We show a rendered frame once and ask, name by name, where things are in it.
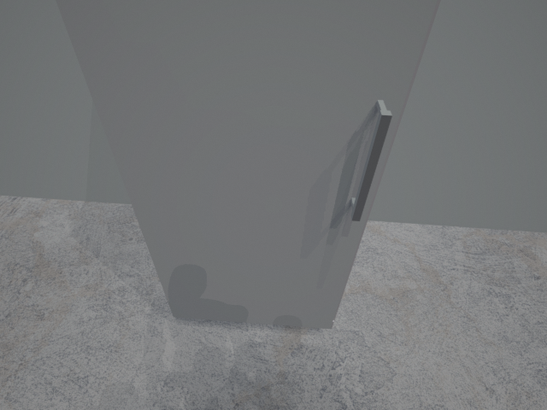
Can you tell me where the handle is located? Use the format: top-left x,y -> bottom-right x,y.
351,100 -> 392,221

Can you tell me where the fridge door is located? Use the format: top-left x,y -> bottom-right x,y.
56,0 -> 438,329

